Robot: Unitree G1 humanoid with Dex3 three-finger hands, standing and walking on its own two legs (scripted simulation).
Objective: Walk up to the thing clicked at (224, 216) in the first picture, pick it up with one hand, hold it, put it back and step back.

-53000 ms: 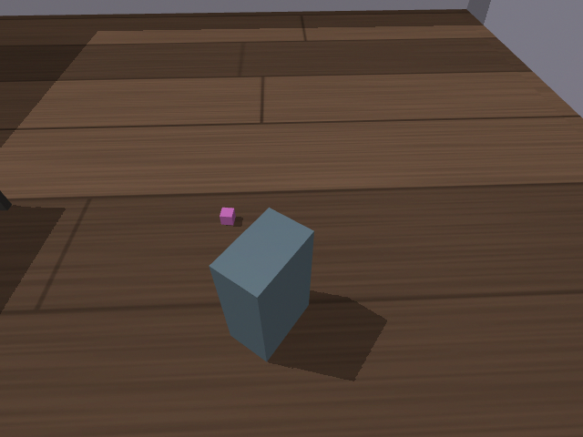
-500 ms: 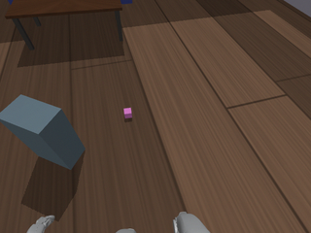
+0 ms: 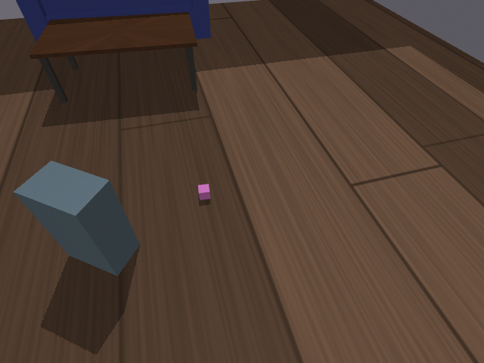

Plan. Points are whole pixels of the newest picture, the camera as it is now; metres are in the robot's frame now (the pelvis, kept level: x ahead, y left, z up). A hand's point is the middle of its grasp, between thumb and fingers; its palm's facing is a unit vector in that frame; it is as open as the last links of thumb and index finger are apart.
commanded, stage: step back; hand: left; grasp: from above
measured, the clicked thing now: (204, 191) +1.06 +0.25 -0.73
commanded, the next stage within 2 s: stand in 0.56 s
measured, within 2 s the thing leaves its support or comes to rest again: neither
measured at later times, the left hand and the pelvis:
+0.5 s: hand (120, 354) +0.17 +0.24 -0.14, palm faces +0.01 -0.94 -0.34, open 7.4 cm; pelvis +0.05 -0.01 +0.01, yaw +0 degrees
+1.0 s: hand out of the picture +0.13 +0.24 -0.14, palm faces -0.01 -0.94 -0.34, open 7.4 cm; pelvis +0.04 -0.01 +0.02, yaw +0 degrees
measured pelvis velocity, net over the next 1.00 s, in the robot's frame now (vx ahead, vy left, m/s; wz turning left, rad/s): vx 0.04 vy -0.01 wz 0.00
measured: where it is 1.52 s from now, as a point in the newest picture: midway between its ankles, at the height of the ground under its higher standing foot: outside the picture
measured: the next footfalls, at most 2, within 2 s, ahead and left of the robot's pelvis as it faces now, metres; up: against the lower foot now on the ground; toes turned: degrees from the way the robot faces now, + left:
none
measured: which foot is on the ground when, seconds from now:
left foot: down 0.00-1.00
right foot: down 0.00-1.00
